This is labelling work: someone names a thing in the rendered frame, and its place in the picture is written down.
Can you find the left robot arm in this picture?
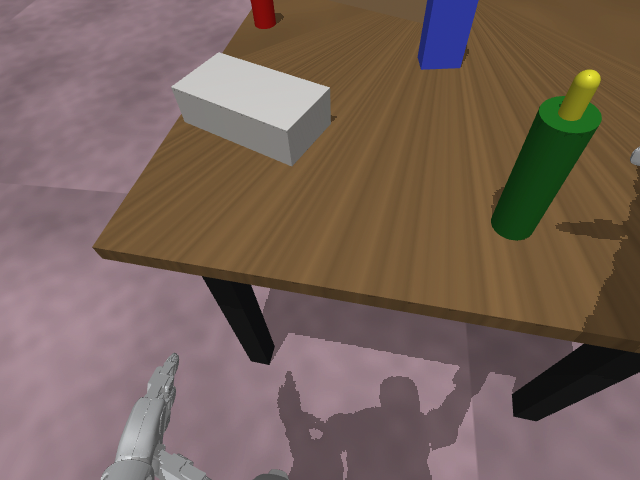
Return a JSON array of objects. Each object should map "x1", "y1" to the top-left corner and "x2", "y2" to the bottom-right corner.
[{"x1": 100, "y1": 459, "x2": 154, "y2": 480}]

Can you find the table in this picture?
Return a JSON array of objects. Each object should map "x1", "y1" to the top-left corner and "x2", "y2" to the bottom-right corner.
[{"x1": 92, "y1": 0, "x2": 640, "y2": 421}]

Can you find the left robot hand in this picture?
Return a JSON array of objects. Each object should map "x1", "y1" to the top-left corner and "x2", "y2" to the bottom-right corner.
[{"x1": 114, "y1": 353, "x2": 212, "y2": 480}]

